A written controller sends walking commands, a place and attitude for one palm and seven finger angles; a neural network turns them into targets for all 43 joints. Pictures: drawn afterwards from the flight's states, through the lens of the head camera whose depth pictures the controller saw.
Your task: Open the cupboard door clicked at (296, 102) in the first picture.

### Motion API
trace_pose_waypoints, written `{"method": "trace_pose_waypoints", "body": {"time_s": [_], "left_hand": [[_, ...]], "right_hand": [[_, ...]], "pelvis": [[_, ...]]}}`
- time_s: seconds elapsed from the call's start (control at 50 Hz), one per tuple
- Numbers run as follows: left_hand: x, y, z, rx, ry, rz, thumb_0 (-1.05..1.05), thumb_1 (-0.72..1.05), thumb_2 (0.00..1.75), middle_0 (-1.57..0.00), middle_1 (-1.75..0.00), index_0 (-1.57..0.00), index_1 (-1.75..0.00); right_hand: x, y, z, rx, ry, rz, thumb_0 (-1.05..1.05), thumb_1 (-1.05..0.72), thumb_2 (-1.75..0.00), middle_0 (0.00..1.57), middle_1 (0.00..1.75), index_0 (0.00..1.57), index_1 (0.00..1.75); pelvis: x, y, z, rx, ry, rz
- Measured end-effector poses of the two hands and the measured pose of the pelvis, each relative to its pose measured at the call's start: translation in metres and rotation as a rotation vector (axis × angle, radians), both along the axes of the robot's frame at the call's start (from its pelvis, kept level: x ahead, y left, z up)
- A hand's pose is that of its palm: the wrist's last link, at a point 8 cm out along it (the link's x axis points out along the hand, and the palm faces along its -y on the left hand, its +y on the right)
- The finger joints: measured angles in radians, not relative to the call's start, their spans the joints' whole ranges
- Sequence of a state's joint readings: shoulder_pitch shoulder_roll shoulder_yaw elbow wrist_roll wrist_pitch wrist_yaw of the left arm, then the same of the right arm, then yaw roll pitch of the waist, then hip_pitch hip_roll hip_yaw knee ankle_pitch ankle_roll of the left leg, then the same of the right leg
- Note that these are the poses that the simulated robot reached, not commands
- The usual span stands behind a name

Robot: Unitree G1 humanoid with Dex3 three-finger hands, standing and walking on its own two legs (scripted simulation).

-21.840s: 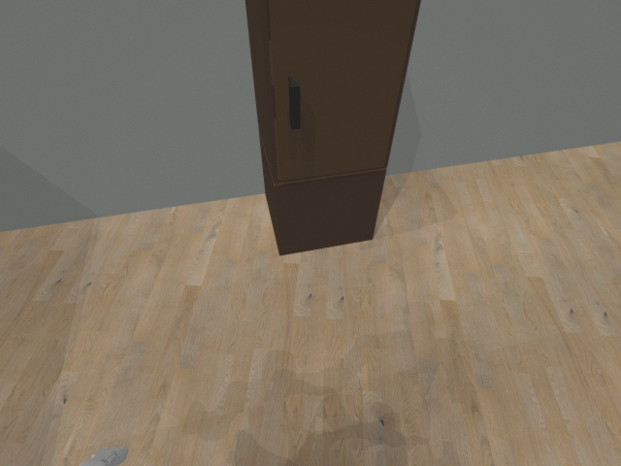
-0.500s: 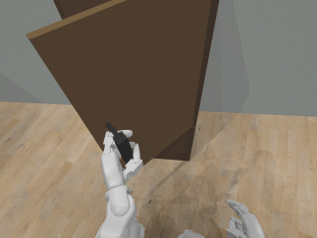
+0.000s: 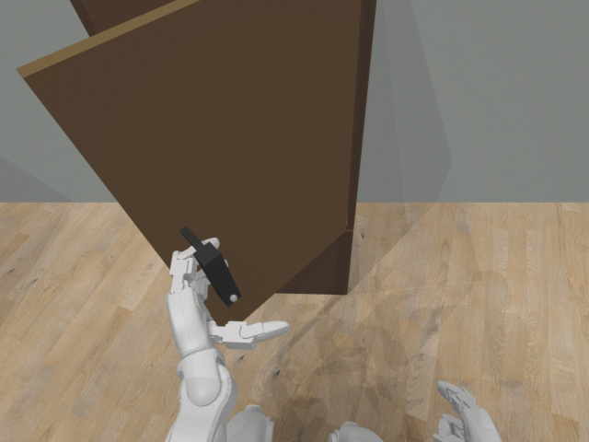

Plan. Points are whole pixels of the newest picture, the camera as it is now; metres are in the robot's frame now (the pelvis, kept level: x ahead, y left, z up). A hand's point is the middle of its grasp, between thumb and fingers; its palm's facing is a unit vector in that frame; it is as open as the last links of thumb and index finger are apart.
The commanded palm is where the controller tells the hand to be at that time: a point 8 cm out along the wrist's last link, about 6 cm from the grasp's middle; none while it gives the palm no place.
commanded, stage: open thumb and fingers to let go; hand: left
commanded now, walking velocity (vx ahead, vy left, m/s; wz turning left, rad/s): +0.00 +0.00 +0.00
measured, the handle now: (210, 266) +0.35 +0.13 +0.04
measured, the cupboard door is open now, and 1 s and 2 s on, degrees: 46 47 47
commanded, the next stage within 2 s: slide the hand sideways off the handle in 0.18 s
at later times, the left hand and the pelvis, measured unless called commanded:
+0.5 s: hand (219, 325) +0.26 +0.11 +0.04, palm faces -0.19 -0.98 -0.02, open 16.4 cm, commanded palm +0.25 +0.15 +0.04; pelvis -0.01 +0.06 +0.00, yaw -2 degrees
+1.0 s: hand (193, 349) +0.23 +0.13 +0.05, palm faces -0.09 -1.00 +0.03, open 16.3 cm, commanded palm +0.21 +0.18 +0.04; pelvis -0.01 +0.09 -0.01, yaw -3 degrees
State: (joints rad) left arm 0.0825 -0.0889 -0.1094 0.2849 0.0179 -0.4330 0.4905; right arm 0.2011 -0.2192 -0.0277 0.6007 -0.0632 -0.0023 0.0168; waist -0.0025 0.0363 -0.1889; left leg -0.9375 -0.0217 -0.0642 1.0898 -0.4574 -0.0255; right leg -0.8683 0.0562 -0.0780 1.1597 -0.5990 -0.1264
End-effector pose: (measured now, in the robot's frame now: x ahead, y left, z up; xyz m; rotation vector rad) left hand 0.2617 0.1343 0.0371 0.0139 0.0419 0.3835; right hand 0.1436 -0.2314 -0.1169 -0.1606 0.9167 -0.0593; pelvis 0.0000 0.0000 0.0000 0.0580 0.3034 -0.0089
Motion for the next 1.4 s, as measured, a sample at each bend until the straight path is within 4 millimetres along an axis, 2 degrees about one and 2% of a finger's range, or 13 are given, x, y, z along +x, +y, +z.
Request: {"method": "trace_pose_waypoints", "body": {"time_s": [0.3, 0.36, 0.44, 0.5, 0.6, 0.7, 0.86, 0.94, 1.08, 1.18, 1.26, 1.34, 1.4], "left_hand": [[0.000, 0.000, 0.000, -0.005, -0.012, -0.091, -0.01, -0.50, 0.30, -0.21, -0.46, -0.22, -0.48], [-0.001, 0.009, -0.001, 0.025, -0.027, -0.221, -0.01, -0.50, 0.30, -0.19, -0.40, -0.18, -0.41], [-0.004, 0.025, -0.001, 0.088, -0.036, -0.496, -0.01, -0.50, 0.30, -0.17, -0.35, -0.12, -0.36], [-0.007, 0.028, 0.002, 0.004, -0.030, -0.574, -0.01, -0.50, 0.30, -0.16, -0.32, -0.11, -0.33], [-0.014, 0.026, 0.004, -0.125, -0.033, -0.511, -0.01, -0.51, 0.30, -0.15, -0.31, -0.12, -0.31], [-0.023, 0.028, 0.002, -0.058, -0.060, -0.501, -0.01, -0.50, 0.30, -0.14, -0.30, -0.14, -0.31], [-0.041, 0.054, 0.001, -0.034, -0.023, -0.465, -0.01, -0.50, 0.30, -0.14, -0.30, -0.15, -0.30], [-0.045, 0.056, 0.007, -0.044, -0.036, -0.457, -0.01, -0.50, 0.30, -0.14, -0.30, -0.15, -0.30], [-0.048, 0.045, 0.005, -0.044, -0.016, -0.495, -0.01, -0.50, 0.30, -0.15, -0.30, -0.15, -0.30], [-0.057, 0.061, -0.001, -0.025, 0.043, -0.435, -0.01, -0.50, 0.30, -0.15, -0.30, -0.16, -0.30], [-0.065, 0.076, 0.006, -0.014, 0.020, -0.389, -0.01, -0.50, 0.30, -0.15, -0.30, -0.15, -0.30], [-0.075, 0.079, 0.013, -0.014, -0.012, -0.402, -0.01, -0.50, 0.30, -0.15, -0.30, -0.15, -0.30], [-0.083, 0.079, 0.009, -0.009, 0.009, -0.433, -0.01, -0.50, 0.30, -0.15, -0.30, -0.15, -0.30]], "right_hand": [[0.007, 0.040, 0.012, -0.015, -0.050, 0.008, 0.01, -0.91, -0.90, 0.20, 0.30, 0.20, 0.30], [0.005, 0.048, 0.015, -0.014, -0.056, 0.013, 0.01, -0.91, -0.90, 0.20, 0.30, 0.20, 0.30], [0.000, 0.056, 0.016, -0.016, -0.065, -0.001, 0.01, -0.91, -0.90, 0.20, 0.30, 0.20, 0.30], [-0.003, 0.062, 0.019, -0.014, -0.079, -0.026, 0.01, -0.91, -0.90, 0.20, 0.30, 0.20, 0.30], [-0.005, 0.076, 0.029, -0.019, -0.096, -0.031, 0.01, -0.91, -0.90, 0.20, 0.30, 0.20, 0.30], [-0.001, 0.088, 0.031, -0.023, -0.109, -0.004, 0.01, -0.90, -0.90, 0.20, 0.30, 0.20, 0.30], [0.011, 0.107, 0.031, 0.002, -0.127, 0.016, 0.01, -0.90, -0.90, 0.20, 0.30, 0.20, 0.30], [0.018, 0.113, 0.033, 0.011, -0.147, 0.031, 0.01, -0.90, -0.90, 0.20, 0.30, 0.20, 0.30], [0.023, 0.109, 0.033, 0.013, -0.153, 0.037, 0.01, -0.90, -0.90, 0.20, 0.30, 0.21, 0.30], [0.024, 0.097, 0.033, 0.006, -0.142, 0.026, 0.01, -0.90, -0.90, 0.20, 0.30, 0.21, 0.30], [0.027, 0.086, 0.032, -0.003, -0.151, 0.024, 0.01, -0.90, -0.90, 0.20, 0.30, 0.21, 0.30], [0.030, 0.073, 0.030, -0.013, -0.165, 0.016, 0.01, -0.90, -0.90, 0.20, 0.30, 0.20, 0.30], [0.032, 0.064, 0.028, -0.023, -0.173, 0.004, 0.01, -0.90, -0.90, 0.20, 0.30, 0.20, 0.30]], "pelvis": [[-0.004, 0.032, 0.000, -0.036, -0.002, -0.006], [-0.006, 0.039, -0.002, -0.041, -0.005, -0.007], [-0.008, 0.050, -0.004, -0.059, -0.017, -0.005], [-0.010, 0.062, -0.003, -0.075, -0.034, -0.010], [-0.009, 0.076, -0.001, -0.080, -0.033, -0.024], [-0.010, 0.085, -0.008, -0.083, -0.015, -0.030], [-0.010, 0.094, -0.011, -0.098, -0.030, -0.026], [-0.009, 0.094, -0.010, -0.098, -0.029, -0.021], [-0.006, 0.088, -0.011, -0.089, -0.015, -0.023], [-0.001, 0.079, -0.010, -0.082, -0.014, -0.028], [0.002, 0.071, -0.011, -0.081, -0.010, -0.021], [0.004, 0.064, -0.013, -0.078, -0.004, -0.018], [0.004, 0.058, -0.015, -0.073, 0.000, -0.017]]}}
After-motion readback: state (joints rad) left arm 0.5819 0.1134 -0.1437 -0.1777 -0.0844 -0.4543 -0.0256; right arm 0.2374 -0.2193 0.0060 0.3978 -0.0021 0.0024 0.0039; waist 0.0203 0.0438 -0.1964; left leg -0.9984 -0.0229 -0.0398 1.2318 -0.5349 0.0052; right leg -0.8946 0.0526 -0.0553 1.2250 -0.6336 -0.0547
